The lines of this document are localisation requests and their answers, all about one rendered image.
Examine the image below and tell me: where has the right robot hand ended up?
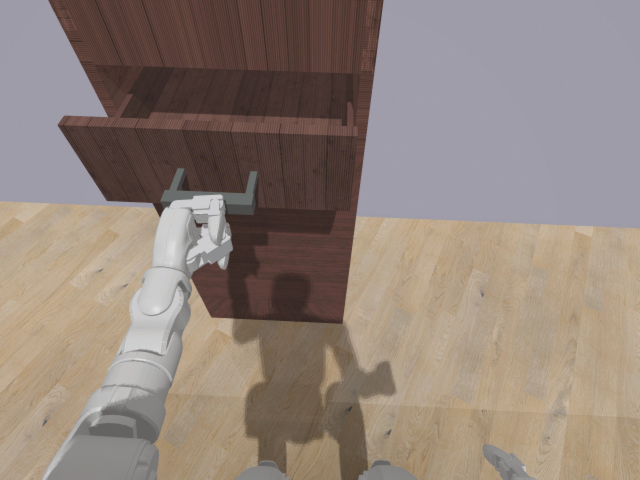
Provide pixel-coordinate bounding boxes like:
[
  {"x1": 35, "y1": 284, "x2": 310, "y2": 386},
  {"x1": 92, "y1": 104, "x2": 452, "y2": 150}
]
[{"x1": 483, "y1": 444, "x2": 537, "y2": 480}]

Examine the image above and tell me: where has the drawer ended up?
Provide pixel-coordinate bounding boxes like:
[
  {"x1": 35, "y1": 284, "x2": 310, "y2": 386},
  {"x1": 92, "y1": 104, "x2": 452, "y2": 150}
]
[{"x1": 58, "y1": 66, "x2": 358, "y2": 211}]

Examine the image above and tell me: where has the left robot hand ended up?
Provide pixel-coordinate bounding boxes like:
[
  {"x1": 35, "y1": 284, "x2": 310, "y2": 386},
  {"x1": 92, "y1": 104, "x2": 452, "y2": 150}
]
[{"x1": 152, "y1": 195, "x2": 233, "y2": 280}]

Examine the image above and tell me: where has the robot left shin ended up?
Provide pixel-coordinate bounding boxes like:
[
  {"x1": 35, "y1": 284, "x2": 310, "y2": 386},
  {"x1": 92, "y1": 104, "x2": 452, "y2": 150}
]
[{"x1": 258, "y1": 461, "x2": 279, "y2": 470}]

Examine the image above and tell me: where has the robot right shin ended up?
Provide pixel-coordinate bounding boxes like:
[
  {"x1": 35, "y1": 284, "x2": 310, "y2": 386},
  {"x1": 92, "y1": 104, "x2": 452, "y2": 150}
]
[{"x1": 370, "y1": 459, "x2": 391, "y2": 468}]

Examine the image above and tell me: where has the cabinet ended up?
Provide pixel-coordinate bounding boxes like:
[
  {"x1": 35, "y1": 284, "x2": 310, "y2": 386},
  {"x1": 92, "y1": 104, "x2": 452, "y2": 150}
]
[{"x1": 48, "y1": 0, "x2": 384, "y2": 324}]

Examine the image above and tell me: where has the left robot upper arm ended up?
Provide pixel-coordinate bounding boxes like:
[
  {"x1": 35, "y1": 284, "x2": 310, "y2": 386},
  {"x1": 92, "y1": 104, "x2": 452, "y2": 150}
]
[{"x1": 48, "y1": 435, "x2": 159, "y2": 480}]

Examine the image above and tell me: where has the robot left forearm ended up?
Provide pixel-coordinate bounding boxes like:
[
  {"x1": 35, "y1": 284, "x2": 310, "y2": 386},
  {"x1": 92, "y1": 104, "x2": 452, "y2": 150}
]
[{"x1": 41, "y1": 267, "x2": 192, "y2": 480}]

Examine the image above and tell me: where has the robot shin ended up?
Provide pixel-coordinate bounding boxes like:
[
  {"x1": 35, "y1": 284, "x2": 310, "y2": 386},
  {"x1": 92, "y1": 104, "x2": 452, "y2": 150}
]
[
  {"x1": 370, "y1": 459, "x2": 391, "y2": 468},
  {"x1": 258, "y1": 461, "x2": 279, "y2": 470}
]

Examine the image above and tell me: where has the handle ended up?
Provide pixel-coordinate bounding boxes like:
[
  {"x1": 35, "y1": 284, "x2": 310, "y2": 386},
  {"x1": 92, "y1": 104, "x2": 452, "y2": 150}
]
[{"x1": 160, "y1": 168, "x2": 258, "y2": 215}]

